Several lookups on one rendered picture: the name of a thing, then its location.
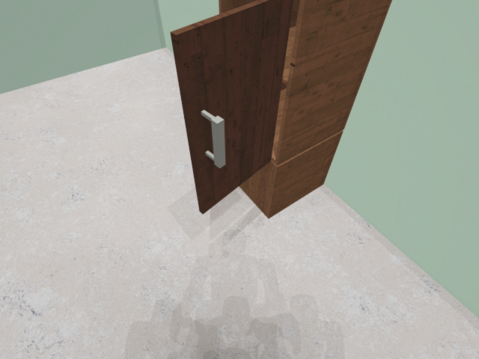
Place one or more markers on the cupboard door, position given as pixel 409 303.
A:
pixel 231 65

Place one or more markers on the handle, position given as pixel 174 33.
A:
pixel 218 132

